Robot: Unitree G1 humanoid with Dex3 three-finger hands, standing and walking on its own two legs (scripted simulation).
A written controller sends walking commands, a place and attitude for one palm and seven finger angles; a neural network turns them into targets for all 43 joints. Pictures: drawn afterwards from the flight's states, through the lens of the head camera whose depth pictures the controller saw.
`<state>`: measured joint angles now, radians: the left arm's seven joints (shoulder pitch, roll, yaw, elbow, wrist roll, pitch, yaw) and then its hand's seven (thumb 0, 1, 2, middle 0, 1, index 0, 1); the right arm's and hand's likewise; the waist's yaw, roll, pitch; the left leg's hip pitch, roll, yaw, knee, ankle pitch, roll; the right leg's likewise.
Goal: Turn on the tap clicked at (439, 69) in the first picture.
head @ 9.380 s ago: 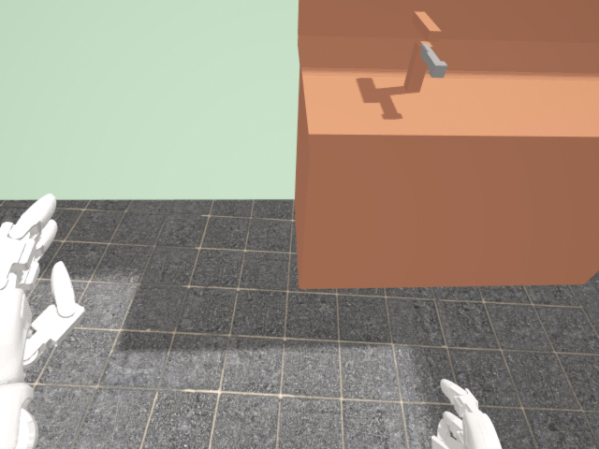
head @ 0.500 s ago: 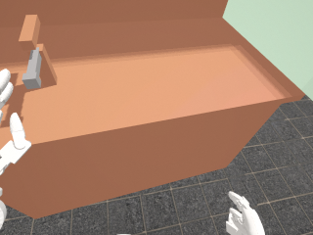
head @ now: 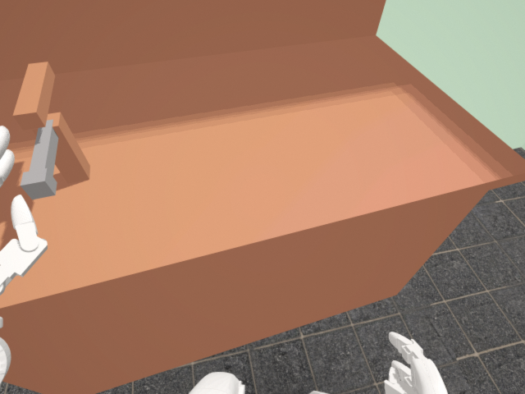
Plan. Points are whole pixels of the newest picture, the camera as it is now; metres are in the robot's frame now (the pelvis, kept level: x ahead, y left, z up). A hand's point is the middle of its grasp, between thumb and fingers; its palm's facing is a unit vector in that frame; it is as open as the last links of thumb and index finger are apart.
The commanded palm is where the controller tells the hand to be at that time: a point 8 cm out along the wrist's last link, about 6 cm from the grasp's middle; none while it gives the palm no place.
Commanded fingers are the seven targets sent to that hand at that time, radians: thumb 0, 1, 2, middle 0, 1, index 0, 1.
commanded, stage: come to a stop and stand still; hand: left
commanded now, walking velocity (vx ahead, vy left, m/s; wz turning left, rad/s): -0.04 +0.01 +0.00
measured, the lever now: (39, 183) +0.32 +0.33 +0.16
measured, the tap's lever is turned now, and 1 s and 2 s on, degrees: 0 0 0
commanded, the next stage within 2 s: look again from close up in 0.74 s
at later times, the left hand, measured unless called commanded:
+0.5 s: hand (22, 218) +0.25 +0.29 +0.19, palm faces +0.45 -0.84 -0.32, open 7.4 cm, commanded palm +0.20 +0.32 +0.20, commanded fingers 0.00 0.90 0.90 -0.20 -0.30 -0.20 -0.30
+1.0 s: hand (4, 180) +0.29 +0.32 +0.20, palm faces +0.46 -0.81 -0.36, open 7.4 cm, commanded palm +0.21 +0.33 +0.20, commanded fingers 0.00 0.90 0.90 -0.20 -0.30 -0.20 -0.30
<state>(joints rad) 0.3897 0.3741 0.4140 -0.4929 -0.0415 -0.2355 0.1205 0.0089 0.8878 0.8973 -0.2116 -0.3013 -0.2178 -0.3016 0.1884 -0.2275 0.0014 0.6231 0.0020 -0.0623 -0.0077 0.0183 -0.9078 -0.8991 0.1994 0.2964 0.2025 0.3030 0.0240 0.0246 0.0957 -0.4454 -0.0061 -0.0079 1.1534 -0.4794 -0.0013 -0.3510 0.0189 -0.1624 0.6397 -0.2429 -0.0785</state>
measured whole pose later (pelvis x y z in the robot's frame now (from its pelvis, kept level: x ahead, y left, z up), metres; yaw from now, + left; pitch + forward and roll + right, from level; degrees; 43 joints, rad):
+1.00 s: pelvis +0.04 +0.05 +0.02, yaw -1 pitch +0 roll -1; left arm 0.26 0.40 0.41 -0.35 -0.05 -0.22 0.11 0.01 0.89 0.90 -0.20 -0.30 -0.21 -0.30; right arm 0.18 -0.21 0.01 0.58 0.01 -0.15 0.00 0.02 -0.91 -0.90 0.20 0.30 0.20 0.30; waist 0.05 -0.01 0.06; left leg -0.26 0.01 0.05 0.48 -0.21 0.03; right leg -0.22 0.00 0.00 0.42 -0.19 0.01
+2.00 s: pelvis -0.03 +0.03 +0.01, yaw +0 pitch -2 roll -3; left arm 0.45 0.41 0.42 -0.52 -0.04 -0.24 0.09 0.01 0.89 0.90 -0.21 -0.30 -0.22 -0.30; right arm 0.25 -0.20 -0.01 0.58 0.01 -0.15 -0.03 0.02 -0.91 -0.90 0.20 0.30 0.20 0.30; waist 0.00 0.00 0.10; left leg -0.44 0.05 -0.01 0.70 -0.33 0.01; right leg -0.31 0.04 -0.03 0.57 -0.22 -0.01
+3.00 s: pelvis +0.00 +0.03 +0.02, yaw +0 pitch +0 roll -2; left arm 0.34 0.44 0.39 -0.44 0.01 -0.20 0.08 0.01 0.89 0.90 -0.21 -0.30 -0.22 -0.30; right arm 0.22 -0.20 0.00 0.58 0.00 -0.12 -0.03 0.02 -0.91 -0.90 0.20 0.30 0.20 0.30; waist 0.05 -0.01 0.07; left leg -0.25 -0.02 -0.03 0.50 -0.25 0.03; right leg -0.18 0.03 -0.02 0.41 -0.24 -0.01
